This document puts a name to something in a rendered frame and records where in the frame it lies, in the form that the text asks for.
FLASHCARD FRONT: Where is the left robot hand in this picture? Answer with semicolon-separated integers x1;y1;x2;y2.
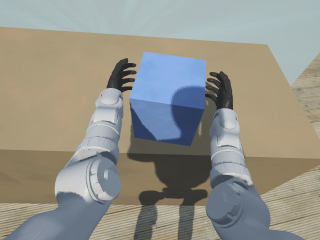
106;58;137;93

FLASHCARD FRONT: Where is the left robot upper arm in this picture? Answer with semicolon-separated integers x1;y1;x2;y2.
3;156;122;240

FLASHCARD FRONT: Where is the right robot upper arm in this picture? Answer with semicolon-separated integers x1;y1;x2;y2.
205;182;305;240

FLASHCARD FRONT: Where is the robot right forearm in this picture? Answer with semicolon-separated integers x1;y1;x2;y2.
209;108;262;199

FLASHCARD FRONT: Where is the carton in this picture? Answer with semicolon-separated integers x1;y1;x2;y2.
129;52;206;147

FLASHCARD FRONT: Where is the pedestal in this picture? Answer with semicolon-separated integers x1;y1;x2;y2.
0;26;320;206

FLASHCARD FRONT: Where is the robot left forearm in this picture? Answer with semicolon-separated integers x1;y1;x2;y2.
54;88;124;190

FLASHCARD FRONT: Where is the right robot hand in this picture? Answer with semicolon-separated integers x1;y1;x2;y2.
205;71;233;110

